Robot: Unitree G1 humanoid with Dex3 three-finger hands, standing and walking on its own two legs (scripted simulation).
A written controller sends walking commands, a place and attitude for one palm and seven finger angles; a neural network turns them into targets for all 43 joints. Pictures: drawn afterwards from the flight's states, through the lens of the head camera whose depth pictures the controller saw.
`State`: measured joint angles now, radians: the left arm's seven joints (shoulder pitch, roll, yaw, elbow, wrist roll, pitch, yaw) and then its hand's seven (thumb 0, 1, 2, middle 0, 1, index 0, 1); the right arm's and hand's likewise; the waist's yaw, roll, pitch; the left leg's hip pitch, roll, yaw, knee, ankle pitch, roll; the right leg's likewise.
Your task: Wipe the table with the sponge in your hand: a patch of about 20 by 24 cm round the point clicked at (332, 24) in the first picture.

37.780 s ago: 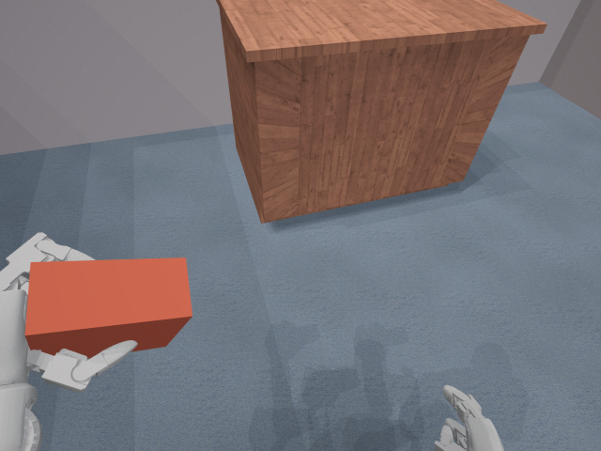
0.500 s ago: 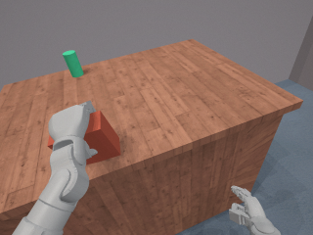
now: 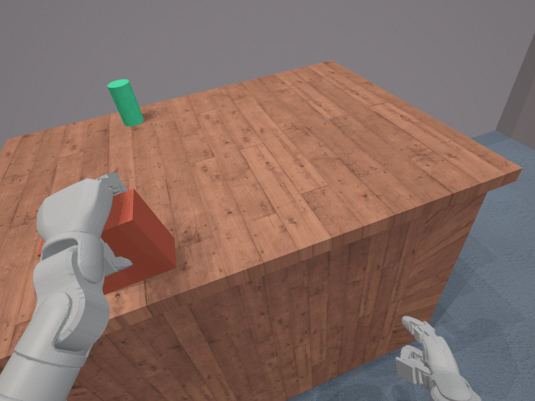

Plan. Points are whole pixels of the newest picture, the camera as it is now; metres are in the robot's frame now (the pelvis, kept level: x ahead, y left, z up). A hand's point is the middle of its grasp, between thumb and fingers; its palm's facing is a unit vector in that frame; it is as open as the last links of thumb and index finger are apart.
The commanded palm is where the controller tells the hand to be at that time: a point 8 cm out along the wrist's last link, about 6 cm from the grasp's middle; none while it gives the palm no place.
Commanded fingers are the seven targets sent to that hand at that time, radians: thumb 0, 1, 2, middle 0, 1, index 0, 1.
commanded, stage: slide back across to the middle lane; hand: left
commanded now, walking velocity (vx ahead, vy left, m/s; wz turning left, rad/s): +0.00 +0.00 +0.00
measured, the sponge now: (123, 253) +0.28 +0.26 +0.12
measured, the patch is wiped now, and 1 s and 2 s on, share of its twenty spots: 1.00 1.00 1.00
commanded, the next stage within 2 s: wipe forward along the middle lane in 0.04 s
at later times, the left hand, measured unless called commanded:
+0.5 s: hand (90, 230) +0.29 +0.30 +0.16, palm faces +0.06 -0.06 -1.00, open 10.3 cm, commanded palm +0.26 +0.30 +0.20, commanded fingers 0.00 0.10 1.30 -1.20 -1.60 -1.20 -1.60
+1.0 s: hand (90, 208) +0.34 +0.33 +0.16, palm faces -0.03 -0.04 -1.00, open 10.2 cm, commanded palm +0.31 +0.34 +0.18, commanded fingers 0.00 0.10 1.30 -1.20 -1.60 -1.20 -1.60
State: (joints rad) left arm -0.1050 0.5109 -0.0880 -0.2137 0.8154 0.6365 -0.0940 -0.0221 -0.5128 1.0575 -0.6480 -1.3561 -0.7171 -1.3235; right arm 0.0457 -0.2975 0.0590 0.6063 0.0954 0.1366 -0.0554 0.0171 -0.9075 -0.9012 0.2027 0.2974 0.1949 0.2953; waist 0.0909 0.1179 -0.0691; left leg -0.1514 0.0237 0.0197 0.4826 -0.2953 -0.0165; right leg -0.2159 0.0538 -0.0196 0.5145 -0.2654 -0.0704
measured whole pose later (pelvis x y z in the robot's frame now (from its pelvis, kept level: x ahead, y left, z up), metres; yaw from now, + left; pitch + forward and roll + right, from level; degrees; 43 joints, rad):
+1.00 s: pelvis +0.00 +0.01 +0.00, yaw +2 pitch +1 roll +0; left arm -0.47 0.59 -0.03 0.42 0.92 0.33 -0.18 0.00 -0.53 1.06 -0.68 -1.33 -0.75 -1.30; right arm 0.16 -0.32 0.04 0.67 0.09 0.09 -0.08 0.02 -0.91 -0.90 0.20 0.30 0.20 0.30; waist 0.04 0.10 -0.06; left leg -0.20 0.01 -0.02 0.46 -0.26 -0.01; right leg -0.24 0.04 -0.05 0.45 -0.22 -0.06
